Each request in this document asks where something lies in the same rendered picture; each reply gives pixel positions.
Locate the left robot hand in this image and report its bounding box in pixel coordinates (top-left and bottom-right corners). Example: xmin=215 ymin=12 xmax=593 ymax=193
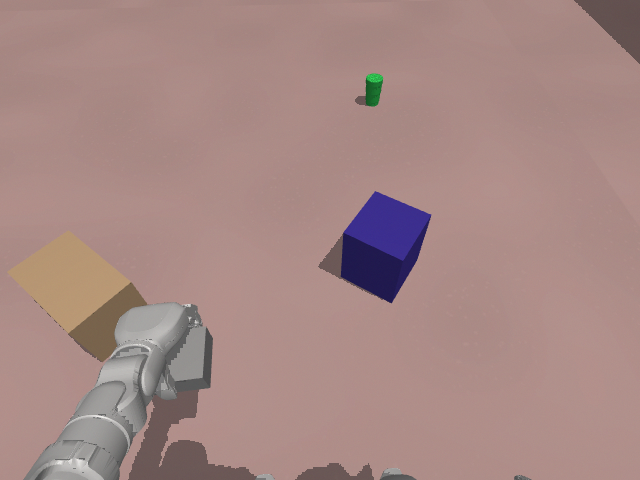
xmin=114 ymin=302 xmax=203 ymax=400

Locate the left robot arm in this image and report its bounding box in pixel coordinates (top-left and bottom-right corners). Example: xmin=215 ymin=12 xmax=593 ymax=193
xmin=23 ymin=340 xmax=165 ymax=480

